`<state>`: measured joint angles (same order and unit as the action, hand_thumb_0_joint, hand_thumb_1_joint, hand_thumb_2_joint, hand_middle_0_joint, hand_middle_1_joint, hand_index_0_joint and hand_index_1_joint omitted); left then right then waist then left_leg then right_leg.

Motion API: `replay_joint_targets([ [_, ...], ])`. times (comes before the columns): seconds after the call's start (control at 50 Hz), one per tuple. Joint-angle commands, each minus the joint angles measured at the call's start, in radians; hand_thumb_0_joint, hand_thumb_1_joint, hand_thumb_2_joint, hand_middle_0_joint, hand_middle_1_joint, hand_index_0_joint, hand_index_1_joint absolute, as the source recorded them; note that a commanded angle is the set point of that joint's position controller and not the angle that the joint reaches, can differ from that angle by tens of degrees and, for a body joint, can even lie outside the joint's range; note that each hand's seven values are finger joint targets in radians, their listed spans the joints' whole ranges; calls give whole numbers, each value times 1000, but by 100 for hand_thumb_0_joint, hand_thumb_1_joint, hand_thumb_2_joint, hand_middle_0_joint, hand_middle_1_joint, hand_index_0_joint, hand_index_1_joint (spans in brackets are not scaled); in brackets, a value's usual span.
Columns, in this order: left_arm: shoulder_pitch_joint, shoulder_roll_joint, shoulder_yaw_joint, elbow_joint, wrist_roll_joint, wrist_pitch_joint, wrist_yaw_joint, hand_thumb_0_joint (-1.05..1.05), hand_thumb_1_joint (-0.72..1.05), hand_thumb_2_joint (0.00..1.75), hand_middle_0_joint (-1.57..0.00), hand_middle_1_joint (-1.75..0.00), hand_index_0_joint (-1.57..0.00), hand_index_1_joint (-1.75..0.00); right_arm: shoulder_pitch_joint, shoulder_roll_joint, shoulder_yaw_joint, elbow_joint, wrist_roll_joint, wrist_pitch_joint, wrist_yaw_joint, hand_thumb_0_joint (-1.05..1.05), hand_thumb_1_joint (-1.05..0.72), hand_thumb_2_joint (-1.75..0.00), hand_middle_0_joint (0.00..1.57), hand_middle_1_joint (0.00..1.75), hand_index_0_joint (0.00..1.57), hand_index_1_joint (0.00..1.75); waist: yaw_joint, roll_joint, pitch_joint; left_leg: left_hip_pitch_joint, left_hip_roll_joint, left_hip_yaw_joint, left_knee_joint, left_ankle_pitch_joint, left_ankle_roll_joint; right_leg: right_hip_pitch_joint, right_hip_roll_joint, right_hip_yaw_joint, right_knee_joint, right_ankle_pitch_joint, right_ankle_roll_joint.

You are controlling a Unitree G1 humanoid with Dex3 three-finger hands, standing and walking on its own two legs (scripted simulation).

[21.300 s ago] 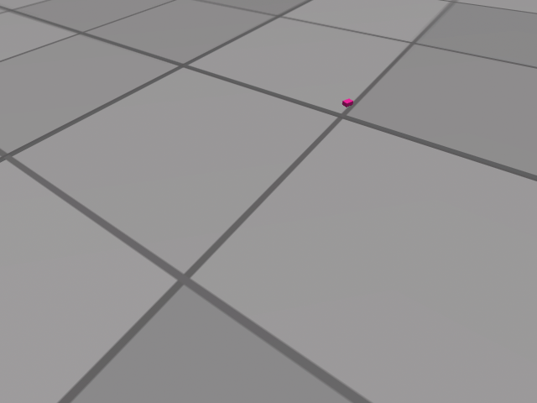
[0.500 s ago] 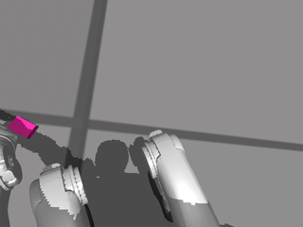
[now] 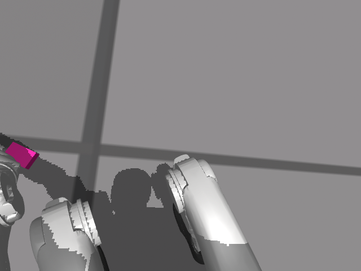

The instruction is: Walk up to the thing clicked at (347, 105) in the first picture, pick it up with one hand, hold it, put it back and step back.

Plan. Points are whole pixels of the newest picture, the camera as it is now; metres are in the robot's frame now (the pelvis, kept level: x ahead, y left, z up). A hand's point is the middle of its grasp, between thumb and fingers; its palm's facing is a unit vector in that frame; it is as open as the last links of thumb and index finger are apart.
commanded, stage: rise first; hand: left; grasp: from above
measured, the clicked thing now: (20, 155) +0.46 +0.28 -0.30
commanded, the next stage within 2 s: approach in 0.74 s
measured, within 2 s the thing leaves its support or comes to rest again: neither
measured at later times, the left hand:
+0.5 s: hand out of the picture +0.43 +0.30 -0.18, palm faces -0.23 -0.35 -0.91, open 13.3 cm
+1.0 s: hand out of the picture +0.44 +0.30 -0.19, palm faces -0.24 -0.33 -0.91, open 13.2 cm
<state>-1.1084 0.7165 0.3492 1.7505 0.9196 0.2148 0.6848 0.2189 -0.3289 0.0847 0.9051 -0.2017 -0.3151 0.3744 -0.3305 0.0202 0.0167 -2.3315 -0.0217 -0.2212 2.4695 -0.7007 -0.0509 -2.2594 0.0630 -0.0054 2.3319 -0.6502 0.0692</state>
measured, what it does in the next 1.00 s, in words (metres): stands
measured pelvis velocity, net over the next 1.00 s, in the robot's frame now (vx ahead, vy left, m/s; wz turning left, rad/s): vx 0.00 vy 0.00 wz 0.00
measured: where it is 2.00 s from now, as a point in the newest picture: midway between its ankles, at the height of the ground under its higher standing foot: (152, 265)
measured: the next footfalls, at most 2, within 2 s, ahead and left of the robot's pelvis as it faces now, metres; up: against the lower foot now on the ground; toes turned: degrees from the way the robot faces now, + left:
none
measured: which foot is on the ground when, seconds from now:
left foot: down 0.00-1.00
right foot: down 0.00-1.00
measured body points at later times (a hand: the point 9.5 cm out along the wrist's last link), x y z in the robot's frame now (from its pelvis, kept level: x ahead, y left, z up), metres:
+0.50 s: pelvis +0.00 +0.00 +0.01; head +0.24 +0.07 +0.38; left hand +0.44 +0.31 -0.13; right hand -0.01 -0.26 -0.07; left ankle +0.07 +0.14 -0.28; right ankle +0.12 -0.15 -0.28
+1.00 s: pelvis +0.00 +0.00 +0.00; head +0.24 +0.08 +0.37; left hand +0.45 +0.31 -0.14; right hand -0.02 -0.25 -0.07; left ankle +0.07 +0.14 -0.28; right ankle +0.12 -0.15 -0.28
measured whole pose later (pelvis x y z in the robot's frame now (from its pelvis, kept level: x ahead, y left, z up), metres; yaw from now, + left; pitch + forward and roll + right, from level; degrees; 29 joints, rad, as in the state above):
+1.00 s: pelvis +0.00 +0.00 +0.00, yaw +0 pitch +31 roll -11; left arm -1.11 0.74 0.35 1.80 0.94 0.18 0.73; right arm 0.21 -0.32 0.09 0.92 -0.22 -0.36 0.39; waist -0.34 0.00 0.03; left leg -2.31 -0.02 -0.23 2.46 -0.71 -0.05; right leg -2.23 0.05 -0.02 2.32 -0.65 0.07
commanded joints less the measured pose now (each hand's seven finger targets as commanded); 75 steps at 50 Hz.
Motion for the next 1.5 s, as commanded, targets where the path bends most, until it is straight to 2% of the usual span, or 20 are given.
replay_joint_targets([
  [0.0,-259,205,-28,-118,17,-5,30,0,-48,91,-20,-94,-19,-95,237,-275,-82,25,4,-9,-1,0,-90,-90,20,30,20,30,-15,323,-634,485,18,145,-278,154,60,323,-5,-186,-218,167,-94],
  [0.22,-289,184,-52,-96,17,-16,21,0,-44,87,-23,-93,-22,-93,236,-274,-83,37,0,-20,-2,0,-90,-90,20,30,20,30,-41,291,-572,458,20,141,-273,132,64,300,-6,-188,-225,155,-93],
  [0.28,-284,201,-34,-128,16,-27,28,0,-42,86,-23,-94,-23,-94,249,-277,-83,41,-3,-27,-3,0,-90,-90,20,30,20,30,-30,304,-612,487,19,144,-283,145,62,335,-7,-186,-233,162,-94],
  [0.36,-280,155,-73,-130,24,-30,35,0,-42,87,-24,-90,-23,-91,228,-285,-97,35,4,-35,-3,0,-90,-90,20,30,20,30,-29,341,-618,537,22,126,-310,111,51,280,-10,-199,-220,138,-99],
  [0.44,-290,226,-13,-172,22,-28,47,0,-40,85,-26,-89,-25,-90,238,-277,-90,35,4,-27,-3,0,-90,-90,20,30,20,30,-2,340,-672,516,21,148,-287,180,55,340,-11,-181,-220,196,-96],
  [0.5,-269,168,-58,-98,25,-17,50,0,-42,86,-24,-91,-23,-92,222,-281,-89,31,3,-26,-1,0,-90,-90,20,30,20,30,-25,314,-621,498,21,143,-284,161,56,312,-8,-186,-224,185,-96],
  [0.6,-256,225,-16,-58,32,-19,49,0,-39,83,-27,-89,-26,-90,238,-280,-83,47,-3,-28,0,0,-90,-90,20,30,20,30,-25,296,-574,465,19,142,-292,142,63,324,-12,-185,-232,165,-95],
  [0.62,-265,190,-41,-62,33,-20,44,0,-39,83,-28,-88,-27,-88,221,-284,-89,37,-5,-33,2,0,-90,-90,20,30,20,30,-33,292,-572,487,21,134,-294,131,60,302,-14,-190,-228,155,-95],
  [0.72,-292,177,-46,-59,28,-31,53,0,-39,83,-26,-91,-26,-91,234,-268,-75,40,-11,-43,7,0,-90,-90,20,30,20,30,-47,304,-589,508,22,126,-290,144,56,306,-13,-196,-222,173,-95],
  [0.78,-329,214,-42,-82,19,-41,60,0,-37,82,-28,-90,-28,-90,234,-270,-65,43,-18,-48,6,0,-91,-90,20,30,20,30,-57,298,-591,483,21,140,-274,141,63,341,-12,-187,-239,171,-89],
  [0.8,-316,239,-16,-101,21,-46,68,0,-37,82,-28,-89,-27,-89,236,-279,-70,46,-11,-50,6,0,-91,-90,20,30,20,30,-35,316,-622,516,24,130,-281,153,59,333,-16,-191,-229,180,-90],
  [0.82,-341,229,-29,-110,23,-48,68,0,-45,90,-26,-86,-23,-89,230,-274,-67,44,-17,-53,11,0,-91,-90,20,30,20,30,-48,343,-620,547,27,124,-279,167,53,310,-20,-200,-210,193,-93],
  [0.88,-291,244,-9,-92,38,-47,83,0,-42,85,-23,-96,-23,-95,237,-297,-80,36,-12,-52,14,0,-90,-90,20,30,20,30,-28,373,-651,583,28,123,-292,181,46,323,-17,-203,-204,205,-97],
  [1.06,-466,129,-85,-9,23,-21,119,0,-44,89,-22,-101,-22,-101,267,-311,-73,67,-36,-68,31,0,-91,-90,20,30,20,30,-142,352,-553,550,32,104,-291,125,50,286,-18,-222,-239,181,-93],
  [1.14,-521,150,-90,-2,11,8,127,0,-48,91,-20,-102,-20,-102,273,-315,-57,71,-40,-72,35,0,-91,-90,20,30,20,30,-146,358,-584,557,26,112,-281,163,53,328,-21,-215,-253,217,-87],
  [1.18,-504,186,-75,11,25,31,131,0,-48,91,-20,-101,-19,-101,270,-318,-50,62,-35,-66,38,0,-91,-90,20,30,20,30,-133,391,-600,574,26,116,-281,185,50,339,-23,-214,-245,237,-89],
  [1.24,-404,239,-45,3,42,64,132,0,-48,90,-21,-97,-20,-97,254,-332,-51,38,-21,-48,42,0,-91,-90,20,30,20,30,-77,440,-644,590,28,126,-299,231,43,378,-18,-213,-225,274,-97],
  [1.32,-298,277,-27,0,30,98,102,0,-43,86,-25,-93,-24,-93,229,-325,-50,20,-11,-17,40,0,-91,-90,20,30,20,30,-47,364,-611,472,21,152,-291,236,65,442,-9,-194,-240,276,-87],
  [1.4,-233,238,-35,27,15,95,70,0,-41,85,-25,-89,-24,-90,241,-322,-50,-1,-2,-3,31,0,-90,-90,20,30,20,30,-74,271,-559,397,22,139,-291,173,77,409,-2,-193,-252,214,-83],
  [1.48,-287,217,-57,0,-23,39,45,0,-38,83,-27,-89,-27,-89,250,-309,-28,-3,-9,-16,10,0,-90,-90,20,30,20,30,-112,195,-514,348,22,129,-273,124,82,414,-1,-190,-262,159,-78],
])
